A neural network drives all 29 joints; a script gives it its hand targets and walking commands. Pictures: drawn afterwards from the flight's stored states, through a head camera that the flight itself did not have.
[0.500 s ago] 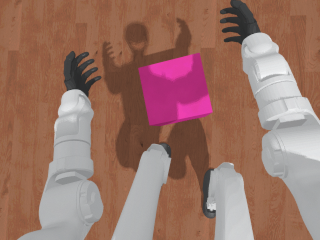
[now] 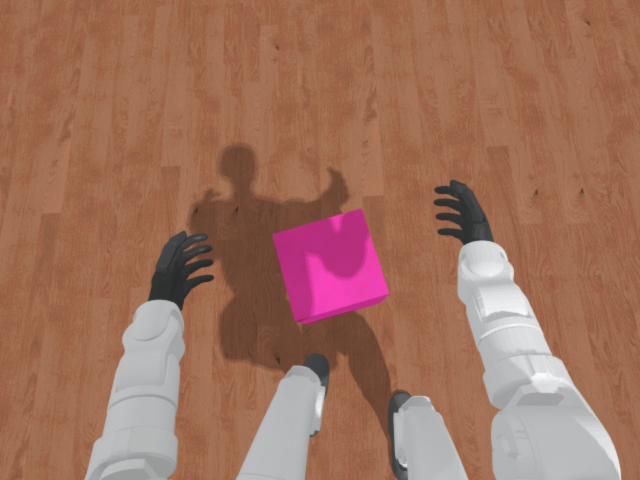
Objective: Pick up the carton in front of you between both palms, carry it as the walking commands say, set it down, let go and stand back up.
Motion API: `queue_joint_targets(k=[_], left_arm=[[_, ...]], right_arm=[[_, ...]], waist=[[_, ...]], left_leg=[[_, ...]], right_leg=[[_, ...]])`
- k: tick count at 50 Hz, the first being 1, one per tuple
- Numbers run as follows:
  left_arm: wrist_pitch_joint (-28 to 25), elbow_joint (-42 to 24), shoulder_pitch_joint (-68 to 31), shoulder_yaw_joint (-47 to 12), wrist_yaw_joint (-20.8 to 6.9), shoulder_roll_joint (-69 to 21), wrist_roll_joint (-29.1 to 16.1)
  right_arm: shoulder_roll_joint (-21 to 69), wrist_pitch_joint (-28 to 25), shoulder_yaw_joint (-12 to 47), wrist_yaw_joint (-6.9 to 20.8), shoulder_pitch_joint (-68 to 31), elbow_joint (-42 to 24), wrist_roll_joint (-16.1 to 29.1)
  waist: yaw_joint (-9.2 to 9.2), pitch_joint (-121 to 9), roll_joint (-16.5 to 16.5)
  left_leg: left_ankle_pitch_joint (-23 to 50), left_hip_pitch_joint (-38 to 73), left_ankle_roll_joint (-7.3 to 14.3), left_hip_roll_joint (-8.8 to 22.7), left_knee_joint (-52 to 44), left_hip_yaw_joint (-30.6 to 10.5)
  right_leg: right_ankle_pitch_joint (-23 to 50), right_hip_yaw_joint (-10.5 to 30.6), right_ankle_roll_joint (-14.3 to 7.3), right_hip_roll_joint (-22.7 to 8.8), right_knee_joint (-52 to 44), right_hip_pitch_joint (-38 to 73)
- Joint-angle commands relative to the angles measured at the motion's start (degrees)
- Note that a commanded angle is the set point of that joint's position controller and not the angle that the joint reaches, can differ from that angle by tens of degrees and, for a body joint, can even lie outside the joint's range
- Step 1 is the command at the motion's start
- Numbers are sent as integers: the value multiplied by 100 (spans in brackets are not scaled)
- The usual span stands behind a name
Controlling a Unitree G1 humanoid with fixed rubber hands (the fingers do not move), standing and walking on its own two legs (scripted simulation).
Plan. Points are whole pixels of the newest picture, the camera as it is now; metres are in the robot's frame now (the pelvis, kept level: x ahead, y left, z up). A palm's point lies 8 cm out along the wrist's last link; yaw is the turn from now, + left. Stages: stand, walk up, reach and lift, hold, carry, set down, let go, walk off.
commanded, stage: let go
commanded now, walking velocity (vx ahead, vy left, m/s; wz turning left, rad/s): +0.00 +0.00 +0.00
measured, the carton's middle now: (331, 272) +0.43 +0.10 -0.57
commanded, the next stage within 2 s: stand in 1.10 s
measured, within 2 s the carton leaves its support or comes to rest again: neither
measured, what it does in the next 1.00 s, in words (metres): rises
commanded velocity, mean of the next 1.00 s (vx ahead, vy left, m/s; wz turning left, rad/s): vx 0.00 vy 0.00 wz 0.00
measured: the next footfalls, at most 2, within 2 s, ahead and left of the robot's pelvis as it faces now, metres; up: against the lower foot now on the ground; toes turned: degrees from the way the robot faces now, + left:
none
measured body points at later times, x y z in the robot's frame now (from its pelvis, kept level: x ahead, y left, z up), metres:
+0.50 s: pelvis +0.07 +0.00 +0.08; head +0.16 -0.01 +0.52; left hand +0.23 +0.24 +0.00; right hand +0.32 -0.19 -0.02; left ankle +0.08 +0.11 -0.66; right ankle +0.01 -0.13 -0.66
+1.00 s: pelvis +0.07 -0.03 +0.08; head +0.07 -0.02 +0.53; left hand +0.23 +0.23 +0.01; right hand +0.26 -0.25 +0.01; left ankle +0.08 +0.11 -0.66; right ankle +0.02 -0.13 -0.66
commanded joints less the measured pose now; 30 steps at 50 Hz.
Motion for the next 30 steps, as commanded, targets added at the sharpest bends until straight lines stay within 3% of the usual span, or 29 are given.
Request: queue_joint_targets(k=[1,7,13,21,30], left_arm=[[-210,-699,210,-216,-150,860,3],[-376,-947,1643,-896,-176,947,-189],[-479,-1472,2668,-1362,-17,912,-353],[-472,-1524,3276,-1384,102,980,-381],[-420,-1116,3669,-1177,146,1153,-249]], right_arm=[[-40,-268,30,-197,-412,-1132,29],[-119,-539,146,-120,1071,-1205,169],[-408,-824,215,137,2311,-1090,312],[-606,-927,378,393,3535,-1193,434],[-809,-780,657,773,4574,-1669,729]], waist=[[117,-3565,-349],[-32,-2351,146],[-239,-1585,392],[-626,-739,146],[-880,-201,-178]], left_leg=[[1423,4347,-140,-197,-487,397],[1028,5669,-159,-129,-1217,41],[1952,6916,-262,-75,-1656,-207],[2781,7547,-289,-136,-2092,-195],[2732,7592,-148,-310,-2569,-47]], right_leg=[[376,-462,61,175,-1236,1730],[24,-571,-53,138,-1713,2119],[389,-568,-179,135,-2208,2829],[1241,-449,-140,-21,-2948,4152],[2926,-215,4,-177,-3356,5585]])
